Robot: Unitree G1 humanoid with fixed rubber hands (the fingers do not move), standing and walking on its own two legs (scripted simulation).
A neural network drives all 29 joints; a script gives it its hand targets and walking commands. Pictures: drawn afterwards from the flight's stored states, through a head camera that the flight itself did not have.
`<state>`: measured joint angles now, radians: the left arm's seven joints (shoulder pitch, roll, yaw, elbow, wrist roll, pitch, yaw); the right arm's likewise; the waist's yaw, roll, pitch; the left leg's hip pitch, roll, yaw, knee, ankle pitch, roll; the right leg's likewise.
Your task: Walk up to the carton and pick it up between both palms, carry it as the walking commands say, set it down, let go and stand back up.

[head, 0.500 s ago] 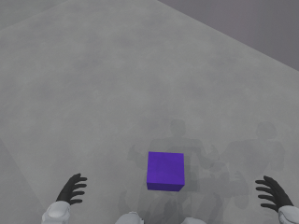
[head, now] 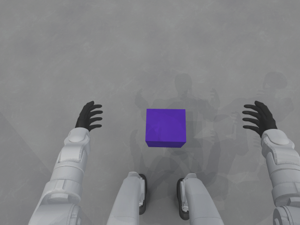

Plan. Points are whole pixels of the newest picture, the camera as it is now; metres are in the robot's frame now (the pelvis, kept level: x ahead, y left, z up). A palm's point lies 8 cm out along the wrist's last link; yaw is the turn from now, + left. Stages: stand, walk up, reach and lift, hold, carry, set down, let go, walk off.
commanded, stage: reach and lift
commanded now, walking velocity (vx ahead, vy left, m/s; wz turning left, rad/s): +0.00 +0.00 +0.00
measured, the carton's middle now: (165, 129) +0.45 -0.02 -0.57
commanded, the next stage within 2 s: none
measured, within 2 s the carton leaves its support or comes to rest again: neither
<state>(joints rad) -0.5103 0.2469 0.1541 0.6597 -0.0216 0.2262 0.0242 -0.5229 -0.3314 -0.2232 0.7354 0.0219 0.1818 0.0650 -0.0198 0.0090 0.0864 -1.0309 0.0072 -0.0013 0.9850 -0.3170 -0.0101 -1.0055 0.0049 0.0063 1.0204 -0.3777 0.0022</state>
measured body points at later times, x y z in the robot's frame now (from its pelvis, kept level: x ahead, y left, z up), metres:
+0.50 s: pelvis +0.00 -0.01 -0.04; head +0.29 -0.01 +0.31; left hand +0.49 +0.17 -0.16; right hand +0.48 -0.23 -0.15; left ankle +0.08 +0.12 -0.66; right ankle +0.06 -0.12 -0.66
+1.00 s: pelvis -0.02 +0.00 -0.15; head +0.29 +0.00 +0.17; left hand +0.48 +0.17 -0.28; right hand +0.47 -0.23 -0.28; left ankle +0.08 +0.13 -0.66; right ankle +0.06 -0.12 -0.66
